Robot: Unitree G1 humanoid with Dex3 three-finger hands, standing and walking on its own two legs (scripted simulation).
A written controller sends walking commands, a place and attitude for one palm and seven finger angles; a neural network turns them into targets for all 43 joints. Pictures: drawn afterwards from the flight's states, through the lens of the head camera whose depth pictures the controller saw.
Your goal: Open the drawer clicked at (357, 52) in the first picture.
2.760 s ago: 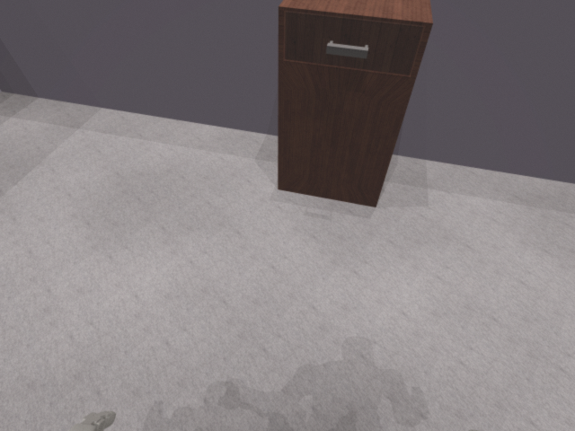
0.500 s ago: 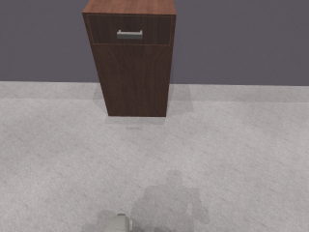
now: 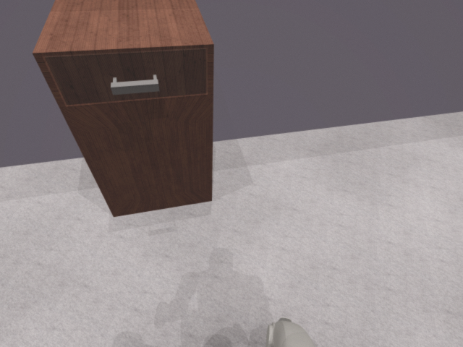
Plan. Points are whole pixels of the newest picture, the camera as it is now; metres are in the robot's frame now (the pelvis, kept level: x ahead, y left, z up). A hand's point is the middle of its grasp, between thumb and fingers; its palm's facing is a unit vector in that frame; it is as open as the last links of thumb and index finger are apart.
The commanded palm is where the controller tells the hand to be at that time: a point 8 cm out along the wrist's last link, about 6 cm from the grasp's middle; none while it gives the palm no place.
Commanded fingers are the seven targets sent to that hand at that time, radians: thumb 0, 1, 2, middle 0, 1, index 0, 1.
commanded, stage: turn to face it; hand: left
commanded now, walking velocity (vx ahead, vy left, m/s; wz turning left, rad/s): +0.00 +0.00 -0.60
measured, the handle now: (135, 83) +0.82 +0.35 -0.02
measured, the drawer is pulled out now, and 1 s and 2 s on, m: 0.00 0.00 0.00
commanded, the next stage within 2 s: take the last steps up to it in 0.94 s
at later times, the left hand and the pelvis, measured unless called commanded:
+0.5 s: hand (163, 316) +0.21 +0.15 -0.18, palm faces +0.07 -0.99 -0.14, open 7.3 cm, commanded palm none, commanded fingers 0.00 0.90 0.90 -0.20 -0.30 -0.20 -0.30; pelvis +0.09 -0.02 -0.02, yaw +3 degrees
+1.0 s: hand out of the picture +0.09 +0.20 -0.17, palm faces +0.25 -0.93 -0.25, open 7.4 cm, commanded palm none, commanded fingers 0.00 0.90 0.90 -0.20 -0.30 -0.20 -0.30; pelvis +0.08 -0.01 +0.00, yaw +12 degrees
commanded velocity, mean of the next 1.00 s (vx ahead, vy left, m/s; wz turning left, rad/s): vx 0.00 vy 0.00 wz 0.32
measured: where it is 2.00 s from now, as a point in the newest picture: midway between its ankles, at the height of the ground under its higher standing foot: outside the picture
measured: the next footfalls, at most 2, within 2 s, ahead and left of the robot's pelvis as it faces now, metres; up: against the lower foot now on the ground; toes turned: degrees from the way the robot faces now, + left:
right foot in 0.18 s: +0.18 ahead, -0.14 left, +0.00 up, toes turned -13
left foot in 0.54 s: +0.15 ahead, +0.10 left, +0.00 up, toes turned +13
